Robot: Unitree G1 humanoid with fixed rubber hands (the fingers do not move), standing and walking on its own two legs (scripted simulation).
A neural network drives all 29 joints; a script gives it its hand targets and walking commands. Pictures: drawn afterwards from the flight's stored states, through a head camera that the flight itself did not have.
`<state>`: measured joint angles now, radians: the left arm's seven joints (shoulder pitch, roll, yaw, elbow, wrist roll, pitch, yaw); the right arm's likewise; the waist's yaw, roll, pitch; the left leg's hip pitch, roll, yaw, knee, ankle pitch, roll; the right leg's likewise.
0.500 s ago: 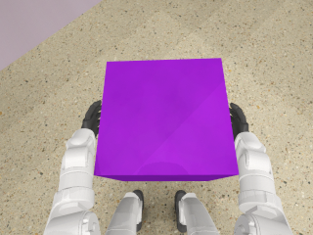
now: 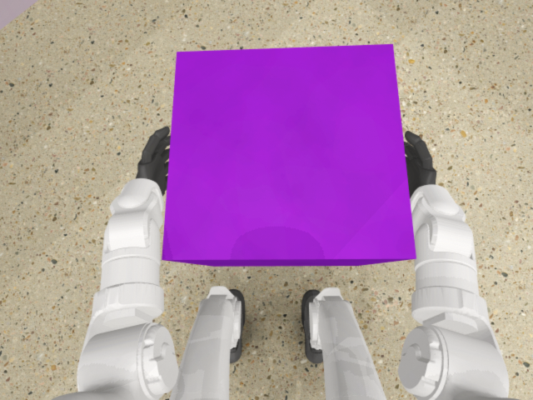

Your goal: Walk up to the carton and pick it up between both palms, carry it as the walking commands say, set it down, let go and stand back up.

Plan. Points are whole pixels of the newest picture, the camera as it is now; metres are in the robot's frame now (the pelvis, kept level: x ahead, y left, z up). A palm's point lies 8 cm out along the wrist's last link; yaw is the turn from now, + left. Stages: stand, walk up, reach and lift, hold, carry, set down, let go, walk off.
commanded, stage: set down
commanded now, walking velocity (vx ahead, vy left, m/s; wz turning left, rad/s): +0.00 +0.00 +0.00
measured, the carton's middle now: (284, 179) +0.43 -0.01 -0.15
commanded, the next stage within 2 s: none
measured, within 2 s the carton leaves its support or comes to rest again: neither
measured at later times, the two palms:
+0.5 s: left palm (171, 178) +0.44 +0.19 -0.17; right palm (391, 186) +0.43 -0.20 -0.18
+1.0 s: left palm (188, 178) +0.46 +0.19 -0.26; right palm (375, 187) +0.45 -0.20 -0.27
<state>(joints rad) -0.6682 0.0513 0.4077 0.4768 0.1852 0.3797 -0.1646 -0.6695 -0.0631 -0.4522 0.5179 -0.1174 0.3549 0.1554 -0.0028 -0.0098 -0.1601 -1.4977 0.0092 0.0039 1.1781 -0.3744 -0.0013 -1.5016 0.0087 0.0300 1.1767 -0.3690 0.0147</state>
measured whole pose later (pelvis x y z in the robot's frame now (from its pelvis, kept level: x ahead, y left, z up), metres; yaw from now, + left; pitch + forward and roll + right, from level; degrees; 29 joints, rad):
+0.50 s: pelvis -0.02 +0.00 -0.08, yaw +0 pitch +46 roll +0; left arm -0.86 0.13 0.39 0.59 0.13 0.38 -0.12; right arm -0.83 -0.11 -0.45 0.59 -0.07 0.36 0.09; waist 0.00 0.01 -0.19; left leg -1.86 0.00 -0.01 1.49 -0.44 0.00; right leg -1.86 0.01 0.03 1.49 -0.44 0.02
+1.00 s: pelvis -0.04 +0.00 -0.16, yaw +0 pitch +50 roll -1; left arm -1.04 0.20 0.35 0.67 0.08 0.37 -0.08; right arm -1.00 -0.17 -0.44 0.65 -0.02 0.35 0.05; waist -0.01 0.01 -0.13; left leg -2.14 -0.01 -0.02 1.74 -0.47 -0.01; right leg -2.13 0.03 0.03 1.74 -0.47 0.03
